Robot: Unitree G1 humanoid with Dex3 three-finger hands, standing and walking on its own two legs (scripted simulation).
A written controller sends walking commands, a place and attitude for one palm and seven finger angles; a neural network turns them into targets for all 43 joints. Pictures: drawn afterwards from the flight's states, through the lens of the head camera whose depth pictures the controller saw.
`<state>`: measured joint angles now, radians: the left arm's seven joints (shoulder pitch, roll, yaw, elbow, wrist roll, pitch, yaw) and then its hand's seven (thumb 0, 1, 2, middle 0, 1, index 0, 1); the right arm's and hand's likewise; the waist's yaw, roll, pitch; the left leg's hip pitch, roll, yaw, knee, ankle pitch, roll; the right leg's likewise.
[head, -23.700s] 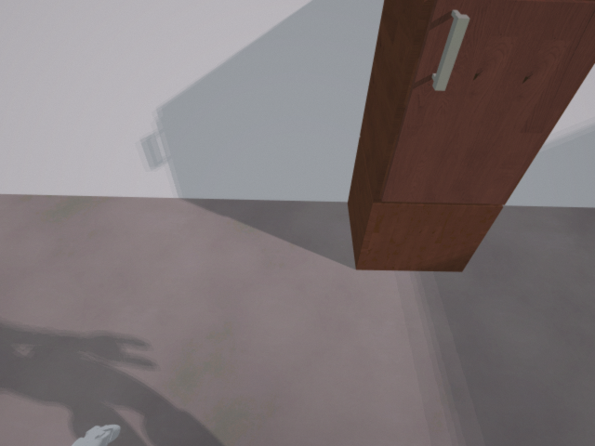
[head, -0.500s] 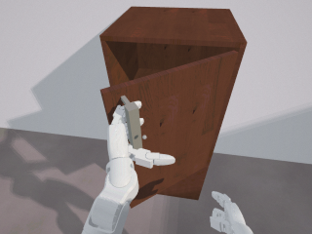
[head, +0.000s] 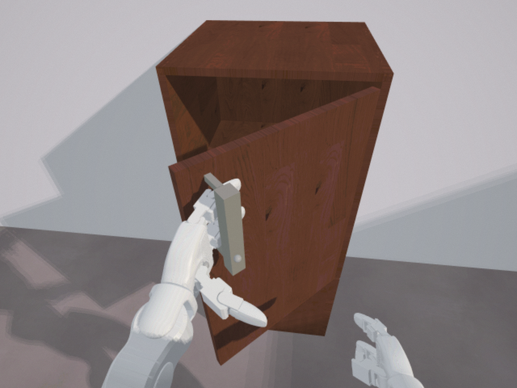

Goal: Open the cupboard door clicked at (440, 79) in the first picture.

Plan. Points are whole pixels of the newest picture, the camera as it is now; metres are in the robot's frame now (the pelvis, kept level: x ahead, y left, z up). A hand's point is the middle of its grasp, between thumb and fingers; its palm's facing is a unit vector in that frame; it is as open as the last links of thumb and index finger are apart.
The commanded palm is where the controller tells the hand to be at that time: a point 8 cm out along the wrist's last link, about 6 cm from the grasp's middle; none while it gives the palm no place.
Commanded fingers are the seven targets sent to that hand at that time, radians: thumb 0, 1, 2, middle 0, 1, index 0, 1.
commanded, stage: slide the hand sideways off the handle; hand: left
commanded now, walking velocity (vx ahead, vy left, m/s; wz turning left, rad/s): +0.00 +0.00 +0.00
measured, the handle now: (223, 224) +0.30 +0.09 +0.15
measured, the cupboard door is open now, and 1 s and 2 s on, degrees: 44 40 40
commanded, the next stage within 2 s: draw the hand back to the body in 0.80 s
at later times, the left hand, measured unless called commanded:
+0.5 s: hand (179, 282) +0.20 +0.12 +0.15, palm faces +0.02 -1.00 -0.09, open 16.3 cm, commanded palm +0.16 +0.18 +0.15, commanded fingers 0.00 -0.50 0.30 -0.15 -0.30 -0.15 -0.30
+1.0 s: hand (144, 299) +0.18 +0.16 +0.15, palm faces -0.03 -1.00 -0.06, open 16.4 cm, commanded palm +0.13 +0.22 +0.16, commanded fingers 0.00 -0.50 0.30 -0.15 -0.30 -0.15 -0.30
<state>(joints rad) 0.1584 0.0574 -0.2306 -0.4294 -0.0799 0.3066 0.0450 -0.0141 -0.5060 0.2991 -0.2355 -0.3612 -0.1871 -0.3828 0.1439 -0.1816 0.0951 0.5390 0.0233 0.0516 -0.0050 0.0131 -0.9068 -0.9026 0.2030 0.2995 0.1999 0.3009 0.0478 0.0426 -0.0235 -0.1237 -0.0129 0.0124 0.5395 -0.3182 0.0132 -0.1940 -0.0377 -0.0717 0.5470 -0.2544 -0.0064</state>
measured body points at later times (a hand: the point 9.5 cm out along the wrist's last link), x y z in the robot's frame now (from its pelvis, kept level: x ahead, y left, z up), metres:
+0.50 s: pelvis +0.02 -0.03 +0.00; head -0.03 -0.05 +0.45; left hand +0.20 +0.18 +0.15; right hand +0.21 -0.24 -0.06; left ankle -0.01 +0.11 -0.73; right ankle +0.03 -0.12 -0.73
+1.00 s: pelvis +0.02 +0.00 +0.00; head -0.02 +0.00 +0.45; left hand +0.17 +0.21 +0.15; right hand +0.23 -0.18 -0.04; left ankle -0.01 +0.11 -0.73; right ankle +0.03 -0.12 -0.73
